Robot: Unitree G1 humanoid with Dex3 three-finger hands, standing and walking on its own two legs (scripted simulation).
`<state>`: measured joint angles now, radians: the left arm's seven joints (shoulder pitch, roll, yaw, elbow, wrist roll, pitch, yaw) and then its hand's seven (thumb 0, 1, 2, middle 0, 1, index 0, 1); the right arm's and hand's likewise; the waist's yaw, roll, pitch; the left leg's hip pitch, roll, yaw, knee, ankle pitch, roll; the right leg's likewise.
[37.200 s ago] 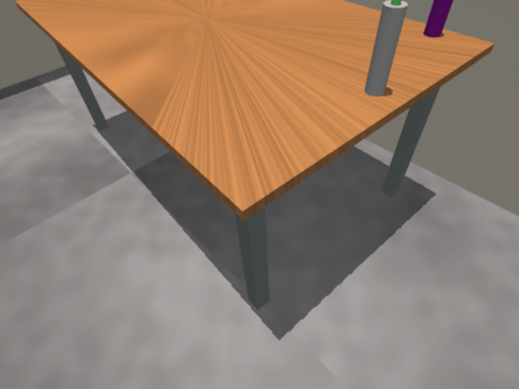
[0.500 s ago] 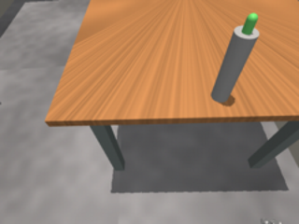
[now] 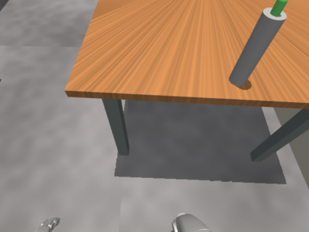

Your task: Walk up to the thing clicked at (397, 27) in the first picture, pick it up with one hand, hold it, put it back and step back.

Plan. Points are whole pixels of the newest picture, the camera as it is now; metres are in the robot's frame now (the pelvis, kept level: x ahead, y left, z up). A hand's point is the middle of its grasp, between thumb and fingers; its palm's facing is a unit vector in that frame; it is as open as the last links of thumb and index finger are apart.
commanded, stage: step back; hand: right
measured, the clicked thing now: (256, 46) +0.58 -0.26 +0.12
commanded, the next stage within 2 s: none
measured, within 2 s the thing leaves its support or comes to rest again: neither
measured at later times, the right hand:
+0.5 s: hand out of the picture -0.02 -0.27 -0.17, palm faces +0.02 +0.93 -0.36, open 7.4 cm
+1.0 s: hand out of the picture -0.15 -0.26 -0.14, palm faces +0.06 +0.90 -0.43, open 7.4 cm
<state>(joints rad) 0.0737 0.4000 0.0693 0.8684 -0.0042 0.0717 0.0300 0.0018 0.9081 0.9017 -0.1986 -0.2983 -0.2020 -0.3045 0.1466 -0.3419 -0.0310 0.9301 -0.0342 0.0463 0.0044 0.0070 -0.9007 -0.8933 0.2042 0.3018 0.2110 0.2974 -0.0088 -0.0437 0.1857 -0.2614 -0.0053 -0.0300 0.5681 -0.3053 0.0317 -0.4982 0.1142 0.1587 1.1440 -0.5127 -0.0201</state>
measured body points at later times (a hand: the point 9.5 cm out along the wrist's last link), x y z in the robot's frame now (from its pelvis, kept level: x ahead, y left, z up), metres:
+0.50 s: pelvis -0.10 +0.01 +0.00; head -0.03 -0.03 +0.44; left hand +0.04 +0.31 -0.10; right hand -0.02 -0.31 -0.14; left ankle -0.15 +0.15 -0.67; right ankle -0.06 -0.11 -0.73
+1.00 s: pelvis -0.26 +0.02 -0.01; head -0.19 +0.03 +0.43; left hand -0.16 +0.34 -0.14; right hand -0.16 -0.30 -0.11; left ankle -0.15 +0.13 -0.73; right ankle -0.32 -0.11 -0.71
